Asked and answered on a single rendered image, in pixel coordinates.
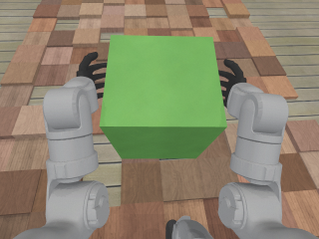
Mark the left robot hand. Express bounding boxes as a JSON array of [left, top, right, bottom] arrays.
[[76, 52, 108, 99]]

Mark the robot left upper arm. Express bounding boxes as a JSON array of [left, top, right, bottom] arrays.
[[13, 180, 110, 239]]

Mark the robot right upper arm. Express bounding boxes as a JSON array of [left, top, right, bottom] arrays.
[[217, 182, 319, 239]]

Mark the robot right thigh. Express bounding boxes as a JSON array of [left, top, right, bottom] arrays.
[[172, 219, 213, 239]]

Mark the robot left forearm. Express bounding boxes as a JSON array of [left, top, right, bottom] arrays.
[[42, 76, 99, 219]]

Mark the robot right forearm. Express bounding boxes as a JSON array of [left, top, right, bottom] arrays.
[[226, 83, 289, 218]]

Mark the right robot foot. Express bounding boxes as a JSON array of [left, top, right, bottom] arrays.
[[165, 219, 176, 239]]

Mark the right robot hand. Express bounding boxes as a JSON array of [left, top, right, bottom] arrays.
[[218, 59, 247, 108]]

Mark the carton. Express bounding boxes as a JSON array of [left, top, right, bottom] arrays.
[[99, 35, 227, 159]]

